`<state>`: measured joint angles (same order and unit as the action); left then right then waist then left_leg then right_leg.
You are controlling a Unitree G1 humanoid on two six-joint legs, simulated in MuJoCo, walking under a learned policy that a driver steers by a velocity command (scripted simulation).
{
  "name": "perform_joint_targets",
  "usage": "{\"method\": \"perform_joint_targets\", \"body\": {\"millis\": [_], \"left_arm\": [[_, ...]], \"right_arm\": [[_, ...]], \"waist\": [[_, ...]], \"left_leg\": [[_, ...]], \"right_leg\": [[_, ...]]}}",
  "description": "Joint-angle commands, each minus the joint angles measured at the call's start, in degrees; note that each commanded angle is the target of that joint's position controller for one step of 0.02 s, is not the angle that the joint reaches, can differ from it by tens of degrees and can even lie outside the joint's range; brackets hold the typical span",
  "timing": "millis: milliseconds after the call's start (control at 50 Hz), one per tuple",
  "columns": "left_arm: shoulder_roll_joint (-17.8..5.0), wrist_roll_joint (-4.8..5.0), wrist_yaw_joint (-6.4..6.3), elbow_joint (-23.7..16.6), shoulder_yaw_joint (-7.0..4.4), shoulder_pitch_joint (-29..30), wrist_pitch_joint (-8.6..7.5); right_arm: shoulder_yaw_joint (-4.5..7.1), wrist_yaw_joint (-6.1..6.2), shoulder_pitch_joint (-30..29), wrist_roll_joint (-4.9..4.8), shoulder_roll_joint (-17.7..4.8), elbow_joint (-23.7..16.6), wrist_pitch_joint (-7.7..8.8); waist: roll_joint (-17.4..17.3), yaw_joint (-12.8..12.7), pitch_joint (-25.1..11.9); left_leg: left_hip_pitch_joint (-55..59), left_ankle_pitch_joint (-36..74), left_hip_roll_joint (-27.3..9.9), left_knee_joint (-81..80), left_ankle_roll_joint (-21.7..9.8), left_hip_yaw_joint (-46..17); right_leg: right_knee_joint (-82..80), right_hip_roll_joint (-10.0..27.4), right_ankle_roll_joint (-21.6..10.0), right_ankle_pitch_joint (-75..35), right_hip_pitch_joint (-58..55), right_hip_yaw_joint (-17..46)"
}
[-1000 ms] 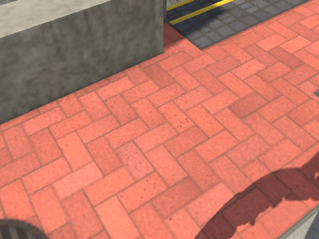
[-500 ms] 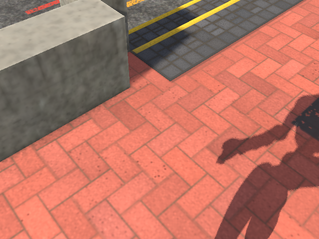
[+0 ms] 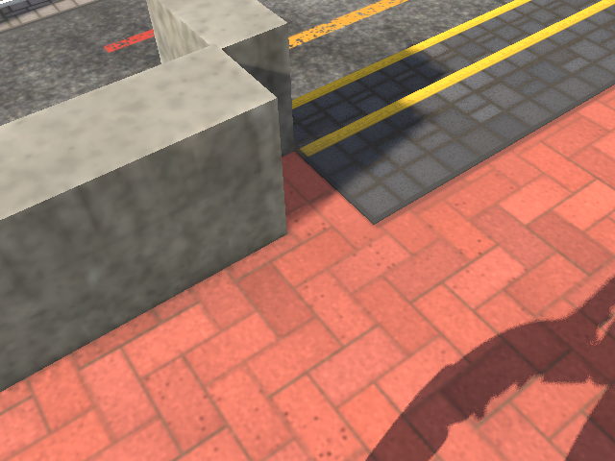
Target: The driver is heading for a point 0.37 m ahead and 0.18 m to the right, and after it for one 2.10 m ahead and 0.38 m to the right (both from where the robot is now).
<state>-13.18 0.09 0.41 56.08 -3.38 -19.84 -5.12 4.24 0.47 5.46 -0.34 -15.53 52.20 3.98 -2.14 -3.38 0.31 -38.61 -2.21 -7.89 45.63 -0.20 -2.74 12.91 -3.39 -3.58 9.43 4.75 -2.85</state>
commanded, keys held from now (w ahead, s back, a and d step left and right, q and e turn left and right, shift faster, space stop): w+e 0.54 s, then e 0.46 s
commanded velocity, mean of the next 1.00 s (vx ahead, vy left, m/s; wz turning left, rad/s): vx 0.37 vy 0.00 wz -0.50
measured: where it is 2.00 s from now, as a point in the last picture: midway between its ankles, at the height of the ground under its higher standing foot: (356, 455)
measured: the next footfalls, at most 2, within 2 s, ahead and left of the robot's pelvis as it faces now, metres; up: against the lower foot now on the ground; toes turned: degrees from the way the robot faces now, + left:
left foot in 0.20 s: +0.30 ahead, +0.16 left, +0.00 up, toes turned -5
right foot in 0.72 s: +0.49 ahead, -0.16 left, +0.00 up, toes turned -29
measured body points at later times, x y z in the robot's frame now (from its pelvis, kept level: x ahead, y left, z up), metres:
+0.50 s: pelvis +0.26 +0.05 +0.00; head +0.28 +0.06 +0.45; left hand +0.47 +0.29 -0.12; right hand +0.23 -0.22 -0.13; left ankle +0.26 +0.16 -0.75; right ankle +0.33 -0.14 -0.67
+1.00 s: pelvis +0.42 -0.05 -0.01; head +0.47 -0.09 +0.43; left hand +0.69 +0.13 -0.11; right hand +0.43 -0.38 -0.13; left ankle +0.56 +0.08 -0.68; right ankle +0.45 -0.14 -0.75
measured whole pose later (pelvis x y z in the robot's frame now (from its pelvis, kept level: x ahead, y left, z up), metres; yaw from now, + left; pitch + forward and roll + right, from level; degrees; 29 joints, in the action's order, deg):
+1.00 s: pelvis +0.42 -0.05 -0.01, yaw -32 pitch +3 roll +1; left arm -16.9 0.1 -0.5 40.0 -5.0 -10.7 0.0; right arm 3.9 2.6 2.6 0.7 -17.5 45.3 1.1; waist -1.0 -1.4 3.6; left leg -35.7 -20.6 -2.5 57.1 4.1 -5.4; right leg 25.8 -6.1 -5.1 5.8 22.8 4.3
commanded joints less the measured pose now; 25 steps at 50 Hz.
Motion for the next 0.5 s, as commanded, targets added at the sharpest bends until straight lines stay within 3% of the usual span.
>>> {"method": "perform_joint_targets", "body": {"millis": [20, 80, 140, 180, 200, 220, 240, 260, 280, 300, 320, 360, 400, 500], "left_arm": [[-9.6, 0.64, -0.81, -2.61, -1.88, 0.13, -0.48], [-9.8, 1.16, -1.12, -1.48, -2.11, -2.6, 0.13], [-10.67, 1.42, -1.66, -1.36, -2.72, -2.17, 0.81], [-10.44, 1.34, -1.76, -2.03, -2.77, -0.51, 1.32], [-8.01, 0.86, -1.63, -2.93, -1.93, -0.09, 1.38], [-3.5, 0.24, -1.63, -4.71, -0.81, -2.87, 1.05], [-1.33, 1.4, -1.57, -5.98, -0.04, -6.07, 0.09], [-7.47, 2.52, -1.5, -5.63, -1.56, -3.8, -0.19], [-8.93, 2.57, -1.49, -6.7, -1.95, 0.56, -0.05], [-8.15, 2.03, -1.61, -6.98, -2.05, 2.06, 0.25], [-7.45, 1.62, -1.64, -6.96, -2.44, 2.08, 0.85], [-5.27, 1.82, -1.22, -7.48, -2.39, 1.45, 2.27], [-4.7, 1.62, -1.13, -8.98, -2.43, 3.25, 3.19], [-4.39, 1.09, 0.04, -11.85, -2.15, 9.46, 3.2]], "right_arm": [[0.1, -0.41, -5.39, -0.1, -1.96, -3.9, 0.91], [-0.28, -1.25, -9.92, -0.57, -2.17, -5.37, 1.56], [0.25, -1.8, -9.15, -0.94, -4.82, -5.94, 2.54], [1.46, -1.52, -1.58, -0.89, -7.28, -4.03, 3.06], [2.76, -1.04, 7.84, -0.26, -10.26, -1.72, 3.35], [3.94, -0.61, 15.81, 0.68, -15.11, -0.75, 3.25], [3.71, -0.92, 17.42, 0.52, -15.1, -0.26, 2.64], [2.09, -0.93, 14.23, 0.42, -9.53, -1.16, 2.65], [1.3, -0.81, 10.51, 0.55, -6.95, -2.19, 2.52], [0.88, -0.95, 6.87, 0.86, -5.85, -2.36, 2.54], [0.47, -0.93, 4.45, 1.06, -4.36, -2.38, 2.65], [0.49, -0.81, 2.9, 1.18, -3.98, -1.88, 2.8], [1.01, -0.44, 3.68, 1.2, -5.4, -1.2, 3.14], [1.57, 0.49, 6.07, 1.2, -7.33, -0.34, 2.74]], "waist": [[5.31, 0.68, 3.11], [5.76, -0.58, 4.03], [7.29, 1.35, 3.36], [7.92, 5.69, -0.45], [6.0, 9.45, -7.41], [-4.49, 10.09, -16.47], [-19.31, 8.62, -21.44], [-12.1, 8.61, -15.59], [-7.21, 8.31, -9.23], [-3.4, 6.5, -5.46], [-4.12, 4.79, -3.23], [-5.29, 3.13, -1.28], [-3.43, 2.85, -0.12], [-1.33, 4.17, 1.64]], "left_leg": [[2.47, 7.08, 2.17, -9.22, 1.02, 1.25], [4.25, 6.57, 3.61, -14.36, 1.26, 1.02], [8.75, 1.89, 4.14, -18.11, 0.19, -0.27], [19.82, -2.11, 5.61, -19.95, -1.3, 1.36], [33.87, -2.18, 2.71, -18.35, -3.59, -0.81], [54.41, -6.39, -10.0, -18.16, -8.48, -16.39], [61.45, -16.95, -17.63, -27.12, -13.54, -37.96], [55.92, -23.19, -15.5, -28.95, -11.73, -34.52], [48.42, -21.72, -14.01, -29.72, -9.61, -25.7], [40.74, -17.29, -11.84, -31.48, -8.81, -19.7], [35.64, -13.3, -10.0, -33.23, -8.39, -14.65], [30.31, -8.47, -8.26, -36.31, -8.42, -7.62], [29.79, -3.42, -8.4, -37.86, -9.41, -3.27], [32.67, 3.17, -7.57, -38.84, -8.94, 6.4]], "right_leg": [[-6.43, 13.82, -8.14, -7.57, 3.87, 9.23], [-3.83, 14.97, -8.02, -6.27, 1.39, 10.65], [0.39, 16.98, -6.66, -5.99, -1.29, 13.88], [8.02, 15.26, -4.93, -13.13, -0.47, 13.79], [20.12, 11.41, -3.13, -13.5, 4.56, 11.3], [40.77, 3.95, 0.43, 1.38, 21.66, 5.81], [54.54, 0.15, 1.59, 25.52, 35.49, 7.03], [61.15, 4.11, 1.11, 23.22, 39.55, 11.24], [61.79, 6.46, 0.59, 18.41, 40.89, 9.57], [59.74, 8.85, 0.59, 13.62, 38.45, 8.93], [56.84, 10.64, 0.59, 10.47, 35.88, 9.32], [54.34, 12.1, 0.94, 7.49, 32.24, 8.69], [52.15, 12.39, 1.58, 3.85, 34.08, 8.65], [38.48, 11.59, 2.51, -8.52, 36.2, 7.32]]}}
